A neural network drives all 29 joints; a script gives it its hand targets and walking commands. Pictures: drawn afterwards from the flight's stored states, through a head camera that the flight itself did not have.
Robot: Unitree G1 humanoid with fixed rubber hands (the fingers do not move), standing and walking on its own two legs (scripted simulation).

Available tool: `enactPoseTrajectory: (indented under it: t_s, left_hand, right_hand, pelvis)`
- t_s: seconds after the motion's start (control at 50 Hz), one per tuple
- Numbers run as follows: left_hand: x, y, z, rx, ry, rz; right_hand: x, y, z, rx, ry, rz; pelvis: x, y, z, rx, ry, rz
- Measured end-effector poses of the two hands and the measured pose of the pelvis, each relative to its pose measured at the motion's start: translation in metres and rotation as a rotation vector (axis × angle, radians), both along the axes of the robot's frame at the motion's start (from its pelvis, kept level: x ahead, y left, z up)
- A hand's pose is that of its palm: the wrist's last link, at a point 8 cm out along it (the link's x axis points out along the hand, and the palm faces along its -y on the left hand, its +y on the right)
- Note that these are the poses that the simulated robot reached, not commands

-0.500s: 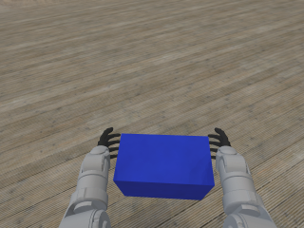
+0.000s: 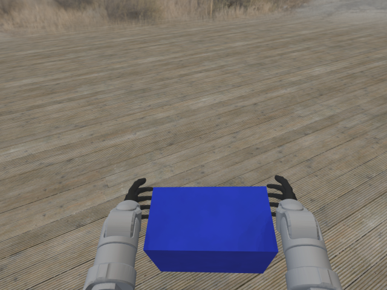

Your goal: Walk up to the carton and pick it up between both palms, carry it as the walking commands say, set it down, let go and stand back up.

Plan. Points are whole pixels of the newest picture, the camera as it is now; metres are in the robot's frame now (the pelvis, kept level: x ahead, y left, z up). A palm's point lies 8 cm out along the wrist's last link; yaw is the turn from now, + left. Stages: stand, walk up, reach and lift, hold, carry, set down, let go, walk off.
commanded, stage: reach and lift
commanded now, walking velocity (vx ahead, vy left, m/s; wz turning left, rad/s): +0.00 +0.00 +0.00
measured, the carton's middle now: (209, 231) +0.30 -0.01 -0.04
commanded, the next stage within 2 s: hold in 0.88 s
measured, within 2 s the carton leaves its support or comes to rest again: neither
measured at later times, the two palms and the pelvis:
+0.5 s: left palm (132, 204) +0.31 +0.17 +0.06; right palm (285, 197) +0.32 -0.18 +0.06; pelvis +0.01 -0.01 +0.00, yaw +0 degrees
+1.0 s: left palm (132, 215) +0.28 +0.16 +0.06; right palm (293, 211) +0.28 -0.18 +0.07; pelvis +0.00 -0.01 +0.00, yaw +0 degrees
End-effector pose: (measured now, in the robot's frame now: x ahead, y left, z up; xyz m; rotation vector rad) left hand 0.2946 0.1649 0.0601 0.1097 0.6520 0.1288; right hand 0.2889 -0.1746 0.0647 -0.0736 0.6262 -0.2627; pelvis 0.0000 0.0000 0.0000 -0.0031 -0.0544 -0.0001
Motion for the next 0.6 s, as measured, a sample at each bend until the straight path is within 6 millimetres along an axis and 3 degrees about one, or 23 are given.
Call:
enactPoseTrajectory:
  t_s: [0.16, 0.32, 0.4, 0.52, 0.6]
  left_hand:
    - [-0.010, 0.000, 0.006, -0.071, -0.004, 0.003]
    - [0.008, 0.006, 0.032, -0.046, -0.076, 0.035]
    - [0.013, 0.006, 0.023, -0.041, -0.026, 0.049]
    - [0.013, 0.000, -0.007, 0.001, 0.078, 0.019]
    - [0.010, -0.001, -0.013, 0.031, 0.087, 0.003]
  right_hand:
    - [-0.010, -0.005, -0.001, 0.033, 0.010, 0.012]
    - [0.020, 0.002, 0.027, 0.029, -0.072, 0.051]
    - [0.029, 0.000, 0.017, 0.051, -0.021, 0.085]
    - [0.031, -0.004, -0.008, 0.043, 0.067, 0.077]
    - [0.028, -0.001, -0.009, 0.006, 0.054, 0.042]
  pelvis:
    - [-0.013, -0.003, 0.000, 0.003, -0.018, 0.000]
    - [-0.011, -0.007, 0.000, 0.003, -0.015, 0.001]
    - [-0.003, -0.009, 0.001, 0.006, -0.004, 0.002]
    - [0.012, -0.011, 0.003, 0.007, 0.023, 0.001]
    - [0.019, -0.010, 0.004, 0.005, 0.036, 0.001]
